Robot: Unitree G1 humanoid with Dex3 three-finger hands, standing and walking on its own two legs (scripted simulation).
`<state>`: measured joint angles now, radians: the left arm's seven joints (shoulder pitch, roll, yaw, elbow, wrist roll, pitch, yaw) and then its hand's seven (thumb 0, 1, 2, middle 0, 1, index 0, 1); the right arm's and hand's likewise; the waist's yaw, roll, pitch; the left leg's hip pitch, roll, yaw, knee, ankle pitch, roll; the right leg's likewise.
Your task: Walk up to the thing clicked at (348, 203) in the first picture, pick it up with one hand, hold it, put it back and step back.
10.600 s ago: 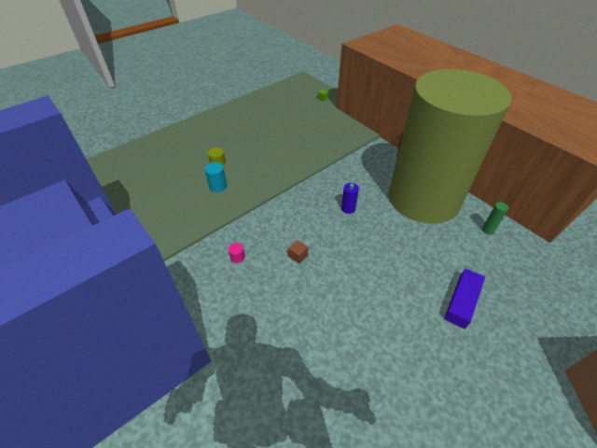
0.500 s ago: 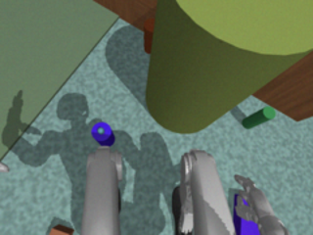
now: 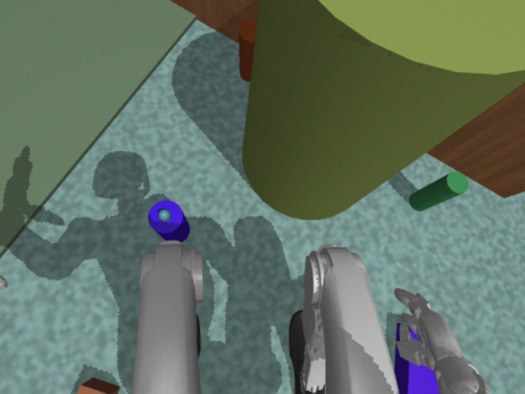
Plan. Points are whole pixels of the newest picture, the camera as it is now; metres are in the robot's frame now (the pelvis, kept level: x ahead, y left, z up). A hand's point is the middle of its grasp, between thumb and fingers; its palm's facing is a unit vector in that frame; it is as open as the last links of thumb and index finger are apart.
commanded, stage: go down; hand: left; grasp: from the side
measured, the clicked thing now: (170, 222) +0.40 +0.20 -0.30
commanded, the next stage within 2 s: approach in 0.10 s
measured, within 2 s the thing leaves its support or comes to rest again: neither
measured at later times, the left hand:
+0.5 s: hand (26, 223) +0.34 +0.35 -0.07, palm faces +0.04 -1.00 -0.03, open 17.1 cm
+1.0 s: hand (131, 233) +0.37 +0.26 -0.26, palm faces -0.15 -0.99 +0.00, open 16.7 cm
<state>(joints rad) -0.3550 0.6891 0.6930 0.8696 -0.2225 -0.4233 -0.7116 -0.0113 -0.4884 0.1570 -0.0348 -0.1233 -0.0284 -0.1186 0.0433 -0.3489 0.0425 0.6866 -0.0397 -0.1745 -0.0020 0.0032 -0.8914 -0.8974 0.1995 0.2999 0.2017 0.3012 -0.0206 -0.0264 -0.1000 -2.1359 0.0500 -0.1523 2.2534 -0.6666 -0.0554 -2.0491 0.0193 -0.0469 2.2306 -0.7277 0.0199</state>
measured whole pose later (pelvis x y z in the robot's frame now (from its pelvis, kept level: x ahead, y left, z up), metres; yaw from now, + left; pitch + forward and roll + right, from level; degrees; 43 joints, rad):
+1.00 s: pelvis +0.00 +0.02 -0.10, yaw -8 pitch +16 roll -13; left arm -0.47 0.77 0.53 1.37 -0.22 -1.00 -0.61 -0.01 -0.39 0.11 -0.06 -0.14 -0.05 -0.13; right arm -0.21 -0.37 0.39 0.63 -0.28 -0.13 0.08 0.00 -0.89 -0.89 0.20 0.30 0.20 0.30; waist -0.17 -0.23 0.22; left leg -2.24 0.03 -0.35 2.66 -0.72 -0.07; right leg -2.09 0.09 -0.16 2.50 -0.72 0.06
